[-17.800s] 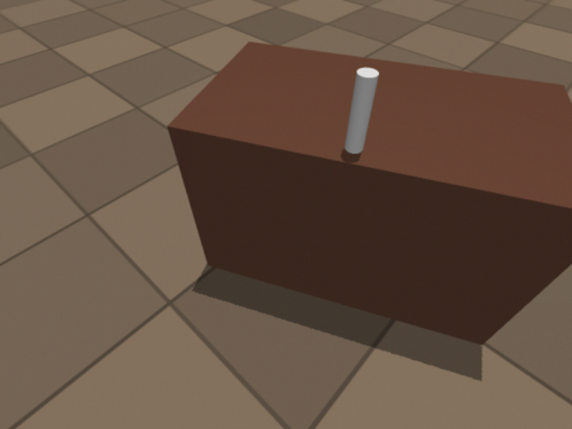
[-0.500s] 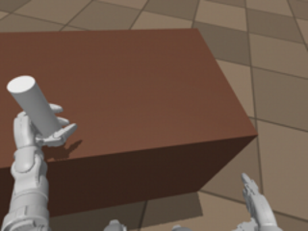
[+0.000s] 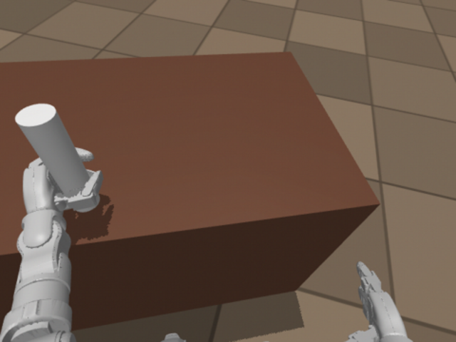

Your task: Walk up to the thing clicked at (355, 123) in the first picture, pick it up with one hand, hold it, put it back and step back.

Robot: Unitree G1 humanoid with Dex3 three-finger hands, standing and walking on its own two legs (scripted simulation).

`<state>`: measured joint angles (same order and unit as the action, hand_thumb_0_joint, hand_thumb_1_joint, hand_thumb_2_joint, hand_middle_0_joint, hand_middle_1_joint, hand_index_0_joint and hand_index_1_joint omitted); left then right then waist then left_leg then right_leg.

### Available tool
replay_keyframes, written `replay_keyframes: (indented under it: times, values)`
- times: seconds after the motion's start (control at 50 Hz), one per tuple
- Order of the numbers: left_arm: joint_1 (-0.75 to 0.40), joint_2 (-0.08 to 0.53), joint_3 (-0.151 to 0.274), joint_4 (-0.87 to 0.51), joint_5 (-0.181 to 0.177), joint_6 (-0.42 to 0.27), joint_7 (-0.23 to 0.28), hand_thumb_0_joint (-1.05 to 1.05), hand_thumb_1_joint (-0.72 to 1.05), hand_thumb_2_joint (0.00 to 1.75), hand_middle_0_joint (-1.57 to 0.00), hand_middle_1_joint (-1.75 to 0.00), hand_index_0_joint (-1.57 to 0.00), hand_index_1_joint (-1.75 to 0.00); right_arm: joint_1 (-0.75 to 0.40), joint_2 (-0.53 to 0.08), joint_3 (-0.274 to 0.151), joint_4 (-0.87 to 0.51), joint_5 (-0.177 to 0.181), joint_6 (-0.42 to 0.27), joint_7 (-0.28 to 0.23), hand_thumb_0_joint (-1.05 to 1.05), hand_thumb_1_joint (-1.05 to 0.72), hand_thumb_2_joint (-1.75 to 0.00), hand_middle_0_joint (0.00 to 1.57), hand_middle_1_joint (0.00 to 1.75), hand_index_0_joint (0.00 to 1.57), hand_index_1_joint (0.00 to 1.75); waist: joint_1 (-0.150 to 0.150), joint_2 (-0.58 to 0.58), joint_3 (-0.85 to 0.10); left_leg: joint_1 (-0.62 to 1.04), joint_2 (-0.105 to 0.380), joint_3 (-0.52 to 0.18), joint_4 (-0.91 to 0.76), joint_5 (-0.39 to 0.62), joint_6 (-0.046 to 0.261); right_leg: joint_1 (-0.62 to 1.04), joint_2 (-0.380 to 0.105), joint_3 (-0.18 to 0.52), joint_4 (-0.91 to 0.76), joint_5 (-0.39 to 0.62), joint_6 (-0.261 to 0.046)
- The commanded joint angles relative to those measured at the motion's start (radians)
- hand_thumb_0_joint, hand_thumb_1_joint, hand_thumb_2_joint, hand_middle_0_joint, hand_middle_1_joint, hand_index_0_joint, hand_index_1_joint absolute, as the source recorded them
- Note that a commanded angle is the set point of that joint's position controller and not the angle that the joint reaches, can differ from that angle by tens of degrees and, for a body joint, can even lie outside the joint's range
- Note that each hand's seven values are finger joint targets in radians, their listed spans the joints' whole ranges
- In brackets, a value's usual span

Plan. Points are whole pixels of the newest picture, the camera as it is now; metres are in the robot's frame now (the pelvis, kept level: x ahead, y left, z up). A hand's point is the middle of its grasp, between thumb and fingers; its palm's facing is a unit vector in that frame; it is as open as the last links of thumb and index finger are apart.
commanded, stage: settle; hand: left
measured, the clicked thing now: (65, 165) +0.40 +0.25 +0.11
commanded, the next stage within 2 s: lift in 0.58 s
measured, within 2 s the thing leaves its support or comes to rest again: neither
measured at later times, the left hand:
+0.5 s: hand (87, 156) +0.42 +0.22 +0.10, palm faces +0.22 -0.98 -0.01, open 6.5 cm
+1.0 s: hand (87, 144) +0.42 +0.21 +0.14, palm faces +0.23 -0.97 -0.01, open 6.5 cm
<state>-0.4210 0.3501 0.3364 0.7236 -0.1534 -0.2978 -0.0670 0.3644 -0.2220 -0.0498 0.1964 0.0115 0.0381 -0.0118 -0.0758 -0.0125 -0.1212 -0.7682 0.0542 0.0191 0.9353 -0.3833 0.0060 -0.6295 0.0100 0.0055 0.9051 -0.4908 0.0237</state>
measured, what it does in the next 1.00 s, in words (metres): stands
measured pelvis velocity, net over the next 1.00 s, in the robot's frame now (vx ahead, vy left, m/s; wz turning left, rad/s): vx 0.01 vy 0.00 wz -0.01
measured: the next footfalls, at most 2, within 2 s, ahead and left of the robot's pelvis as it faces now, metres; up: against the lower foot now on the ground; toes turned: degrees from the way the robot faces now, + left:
none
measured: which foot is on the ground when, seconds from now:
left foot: down 0.00-1.00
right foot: down 0.00-1.00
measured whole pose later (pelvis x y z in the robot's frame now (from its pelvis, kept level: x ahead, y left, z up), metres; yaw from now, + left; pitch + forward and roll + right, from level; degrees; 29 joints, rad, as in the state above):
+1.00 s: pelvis +0.01 +0.00 +0.02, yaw +0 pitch +8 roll -1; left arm -0.47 0.31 0.28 0.62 -0.16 -0.11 0.00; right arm 0.31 -0.23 -0.09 0.39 0.04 -0.02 -0.05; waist -0.05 0.01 -0.11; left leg -0.57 0.05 0.04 0.77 -0.33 0.00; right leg -0.45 0.01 0.02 0.74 -0.43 0.02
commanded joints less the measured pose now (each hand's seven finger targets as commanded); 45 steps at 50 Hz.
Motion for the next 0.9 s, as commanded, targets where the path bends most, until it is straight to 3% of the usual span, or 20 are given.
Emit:
replay_keyframes:
  times: [0.0, 0.04, 0.08, 0.12, 0.16, 0.26, 0.3, 0.34, 0.38, 0.44, 0.52, 0.54, 0.56, 0.62, 0.66, 0.7, 0.74, 0.78, 0.84, 0.88]
  values:
    - [-0.446, 0.247, 0.043, -0.284, -0.032, -0.070, 0.006, 0.00, 0.50, 1.32, -1.37, -1.40, -1.37, -1.42, -0.013, -0.162, -0.096, -0.131, 0.007, -0.056, -0.021, 0.00, 0.55, -0.05, 0.05, 0.05, 0.05, 0.05, -0.003, 0.119, -0.352, 0.412, -0.012, -0.030, -0.143, 0.260, 0.009, 0.013, 0.021, -0.026, -0.137, 0.309, -0.025]
    - [-0.467, 0.242, 0.036, -0.290, -0.034, -0.062, 0.001, 0.00, 0.48, 1.31, -1.36, -1.39, -1.36, -1.41, -0.030, -0.148, -0.083, -0.128, 0.011, -0.058, -0.018, 0.00, 0.55, -0.05, 0.05, 0.05, 0.05, 0.05, 0.005, 0.118, -0.336, 0.409, -0.012, -0.030, -0.151, 0.263, 0.008, 0.020, 0.020, -0.027, -0.143, 0.307, -0.026]
    - [-0.450, 0.253, 0.046, -0.258, -0.034, -0.047, 0.000, 0.00, 0.47, 1.32, -1.36, -1.40, -1.36, -1.41, -0.019, -0.166, -0.103, -0.100, 0.011, -0.056, -0.019, 0.00, 0.55, -0.05, 0.05, 0.05, 0.05, 0.05, 0.006, 0.124, -0.370, 0.444, -0.006, -0.036, -0.146, 0.325, 0.008, 0.024, 0.022, -0.032, -0.139, 0.342, -0.026]
    - [-0.469, 0.224, 0.016, -0.262, -0.039, -0.040, -0.008, 0.00, 0.48, 1.33, -1.37, -1.41, -1.37, -1.42, -0.028, -0.148, -0.085, -0.102, 0.013, -0.059, -0.019, 0.00, 0.56, -0.05, 0.05, 0.05, 0.05, 0.05, -0.002, 0.105, -0.370, 0.447, -0.008, -0.027, -0.136, 0.365, 0.015, 0.040, 0.019, -0.024, -0.146, 0.393, -0.019]
    - [-0.497, 0.267, 0.044, -0.283, -0.037, -0.038, 0.001, 0.00, 0.48, 1.34, -1.38, -1.42, -1.38, -1.43, -0.055, -0.146, -0.078, -0.088, 0.016, -0.060, -0.019, 0.00, 0.55, -0.05, 0.05, 0.05, 0.05, 0.05, 0.019, 0.098, -0.356, 0.418, -0.014, -0.022, -0.146, 0.352, 0.017, 0.070, 0.015, -0.022, -0.154, 0.392, -0.019]
    - [-0.517, 0.257, 0.039, -0.307, -0.038, -0.026, 0.009, 0.00, 0.49, 1.35, -1.37, -1.42, -1.38, -1.43, -0.057, -0.149, -0.085, -0.054, 0.018, -0.063, -0.024, 0.00, 0.56, -0.05, 0.05, 0.05, 0.05, 0.05, 0.020, 0.112, -0.348, 0.442, -0.019, -0.014, -0.168, 0.307, 0.013, 0.071, 0.011, -0.015, -0.182, 0.357, -0.019]
    - [-0.512, 0.282, 0.057, -0.287, -0.036, -0.014, 0.016, 0.00, 0.49, 1.36, -1.38, -1.43, -1.39, -1.45, -0.059, -0.190, -0.126, -0.049, 0.017, -0.065, -0.032, 0.00, 0.56, -0.05, 0.05, 0.05, 0.05, 0.05, 0.010, 0.088, -0.401, 0.474, -0.016, -0.016, -0.157, 0.370, 0.018, 0.086, 0.013, -0.015, -0.181, 0.412, -0.015]
    - [-0.539, 0.256, 0.035, -0.326, -0.037, -0.013, 0.018, 0.00, 0.49, 1.36, -1.37, -1.42, -1.37, -1.44, -0.048, -0.140, -0.082, -0.018, 0.016, -0.066, -0.026, 0.00, 0.56, -0.05, 0.05, 0.05, 0.05, 0.05, 0.016, 0.132, -0.387, 0.493, -0.014, -0.017, -0.158, 0.404, 0.015, 0.076, 0.013, -0.018, -0.177, 0.425, -0.017]
    - [-0.540, 0.264, 0.041, -0.311, -0.035, -0.007, 0.025, 0.00, 0.49, 1.37, -1.38, -1.44, -1.39, -1.45, -0.086, -0.161, -0.102, -0.010, 0.020, -0.070, -0.030, 0.00, 0.56, -0.05, 0.05, 0.05, 0.05, 0.05, 0.020, 0.107, -0.369, 0.485, -0.011, -0.023, -0.174, 0.381, 0.014, 0.080, 0.015, -0.022, -0.185, 0.400, -0.019]
    - [-0.582, 0.266, 0.029, -0.336, -0.026, -0.001, 0.033, 0.00, 0.46, 1.38, -1.39, -1.45, -1.39, -1.47, -0.112, -0.136, -0.076, -0.026, 0.021, -0.077, -0.032, 0.00, 0.56, -0.05, 0.05, 0.05, 0.05, 0.05, 0.022, 0.107, -0.374, 0.474, -0.019, -0.011, -0.184, 0.351, 0.013, 0.109, 0.010, -0.015, -0.203, 0.395, -0.018]
    - [-0.565, 0.252, 0.022, -0.286, -0.032, 0.015, 0.029, 0.00, 0.50, 1.38, -1.39, -1.45, -1.40, -1.46, -0.101, -0.143, -0.087, 0.051, 0.021, -0.080, -0.034, 0.00, 0.56, -0.05, 0.05, 0.05, 0.05, 0.05, 0.019, 0.107, -0.365, 0.483, -0.020, -0.007, -0.182, 0.372, 0.018, 0.107, 0.007, -0.010, -0.214, 0.422, -0.014]
    - [-0.573, 0.257, 0.027, -0.289, -0.032, 0.018, 0.030, 0.00, 0.50, 1.40, -1.40, -1.46, -1.40, -1.48, -0.105, -0.165, -0.110, 0.048, 0.021, -0.083, -0.038, 0.00, 0.56, -0.05, 0.05, 0.05, 0.05, 0.05, 0.014, 0.105, -0.358, 0.491, -0.017, -0.009, -0.187, 0.379, 0.016, 0.105, 0.010, -0.013, -0.212, 0.422, -0.014]
    - [-0.580, 0.250, 0.013, -0.300, -0.027, 0.021, 0.030, 0.00, 0.48, 1.38, -1.40, -1.45, -1.40, -1.47, -0.121, -0.145, -0.085, 0.042, 0.021, -0.085, -0.035, 0.00, 0.56, -0.05, 0.05, 0.05, 0.05, 0.05, 0.016, 0.112, -0.390, 0.507, -0.017, -0.008, -0.183, 0.392, 0.017, 0.113, 0.008, -0.011, -0.216, 0.434, -0.014]
    - [-0.576, 0.256, 0.022, -0.263, -0.028, 0.028, 0.035, 0.00, 0.47, 1.40, -1.41, -1.47, -1.41, -1.49, -0.116, -0.161, -0.100, 0.048, 0.022, -0.091, -0.039, 0.00, 0.56, -0.05, 0.05, 0.05, 0.05, 0.05, 0.008, 0.080, -0.379, 0.511, -0.013, -0.013, -0.186, 0.414, 0.019, 0.115, 0.012, -0.017, -0.219, 0.447, -0.012]
    - [-0.602, 0.239, 0.010, -0.264, -0.031, 0.026, 0.032, 0.00, 0.48, 1.40, -1.41, -1.47, -1.41, -1.48, -0.125, -0.140, -0.082, 0.071, 0.020, -0.092, -0.034, 0.00, 0.56, -0.05, 0.05, 0.05, 0.05, 0.05, 0.018, 0.112, -0.367, 0.511, -0.010, -0.017, -0.196, 0.407, 0.014, 0.108, 0.013, -0.021, -0.216, 0.425, -0.017]
    - [-0.598, 0.269, 0.027, -0.270, -0.026, 0.037, 0.041, 0.00, 0.48, 1.35, -1.38, -1.46, -1.40, -1.45, -0.136, -0.185, -0.118, 0.058, 0.023, -0.097, -0.041, 0.00, 0.56, -0.05, 0.05, 0.05, 0.05, 0.05, 0.015, 0.091, -0.377, 0.526, -0.011, -0.015, -0.204, 0.392, 0.015, 0.112, 0.012, -0.020, -0.229, 0.417, -0.017]
    - [-0.602, 0.259, 0.022, -0.302, -0.022, 0.035, 0.049, 0.00, 0.46, 1.35, -1.36, -1.45, -1.38, -1.45, -0.129, -0.182, -0.118, 0.015, 0.020, -0.103, -0.041, 0.00, 0.57, -0.04, 0.05, 0.05, 0.05, 0.05, 0.014, 0.099, -0.407, 0.549, -0.010, -0.015, -0.207, 0.397, 0.011, 0.131, 0.013, -0.024, -0.231, 0.419, -0.017]
    - [-0.578, 0.230, 0.012, -0.314, -0.024, 0.042, 0.058, 0.00, 0.46, 1.33, -1.35, -1.43, -1.37, -1.43, -0.100, -0.151, -0.100, 0.031, 0.023, -0.101, -0.041, 0.00, 0.57, -0.04, 0.05, 0.05, 0.05, 0.05, 0.030, 0.097, -0.359, 0.529, -0.014, -0.011, -0.219, 0.377, 0.009, 0.139, 0.013, -0.026, -0.242, 0.400, -0.019]
    - [-0.586, 0.251, 0.020, -0.389, -0.024, 0.052, 0.066, 0.00, 0.47, 1.33, -1.35, -1.43, -1.37, -1.43, -0.118, -0.185, -0.130, 0.024, 0.025, -0.110, -0.050, 0.00, 0.56, -0.05, 0.05, 0.05, 0.05, 0.05, 0.029, 0.099, -0.376, 0.543, -0.017, -0.004, -0.227, 0.383, 0.006, 0.161, 0.010, -0.021, -0.248, 0.420, -0.018]
    - [-0.559, 0.205, -0.008, -0.393, -0.023, 0.070, 0.065, 0.00, 0.47, 1.35, -1.35, -1.44, -1.37, -1.44, -0.101, -0.144, -0.103, 0.033, 0.028, -0.112, -0.049, 0.00, 0.56, -0.05, 0.05, 0.05, 0.05, 0.05, 0.028, 0.108, -0.376, 0.565, -0.014, -0.006, -0.226, 0.413, 0.007, 0.156, 0.011, -0.022, -0.252, 0.438, -0.016]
